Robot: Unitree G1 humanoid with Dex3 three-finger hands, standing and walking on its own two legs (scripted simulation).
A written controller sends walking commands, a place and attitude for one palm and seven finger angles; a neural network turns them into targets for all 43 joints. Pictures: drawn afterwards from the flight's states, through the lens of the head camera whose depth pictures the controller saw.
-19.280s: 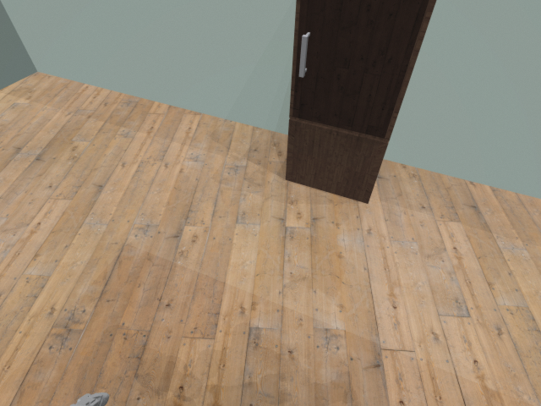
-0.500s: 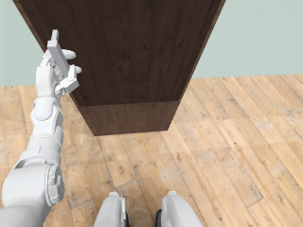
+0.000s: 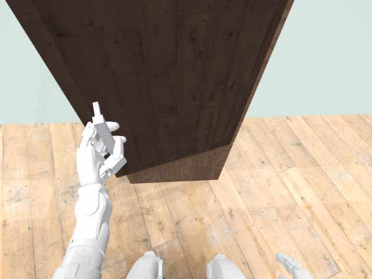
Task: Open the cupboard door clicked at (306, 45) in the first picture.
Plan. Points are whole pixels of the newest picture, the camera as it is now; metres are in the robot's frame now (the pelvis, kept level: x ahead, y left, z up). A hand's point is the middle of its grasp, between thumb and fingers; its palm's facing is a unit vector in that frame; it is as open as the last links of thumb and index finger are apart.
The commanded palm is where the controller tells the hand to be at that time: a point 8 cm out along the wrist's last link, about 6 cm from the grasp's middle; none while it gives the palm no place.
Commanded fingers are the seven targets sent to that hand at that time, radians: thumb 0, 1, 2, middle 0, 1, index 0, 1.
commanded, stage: pull the door open along its arc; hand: left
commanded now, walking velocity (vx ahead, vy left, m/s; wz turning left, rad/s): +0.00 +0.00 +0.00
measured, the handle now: (107, 133) +0.41 +0.19 +0.03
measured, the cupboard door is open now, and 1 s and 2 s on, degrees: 16 41 42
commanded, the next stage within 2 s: open thumb and fingers to let go in 0.56 s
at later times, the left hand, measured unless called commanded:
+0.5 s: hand (161, 207) +0.26 +0.06 +0.03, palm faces +0.40 -0.92 -0.03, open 5.7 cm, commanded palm +0.18 +0.08 +0.02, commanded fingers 0.00 0.90 0.90 -0.40 -1.35 -0.40 -1.35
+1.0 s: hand (170, 215) +0.24 +0.04 +0.03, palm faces +0.45 -0.89 -0.04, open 8.6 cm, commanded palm +0.19 +0.07 +0.02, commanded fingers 0.00 -0.36 0.36 -0.31 -1.22 -0.31 -1.22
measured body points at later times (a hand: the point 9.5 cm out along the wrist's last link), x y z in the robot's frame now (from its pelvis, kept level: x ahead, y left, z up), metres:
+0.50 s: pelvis +0.00 -0.04 +0.00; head +0.05 -0.04 +0.45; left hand +0.23 +0.10 +0.03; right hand +0.20 -0.22 -0.09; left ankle +0.00 +0.10 -0.65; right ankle +0.00 -0.11 -0.65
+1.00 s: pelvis +0.00 -0.07 -0.01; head +0.05 -0.09 +0.44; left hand +0.21 +0.08 +0.03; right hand +0.19 -0.26 -0.11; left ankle +0.01 +0.10 -0.65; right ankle +0.00 -0.11 -0.65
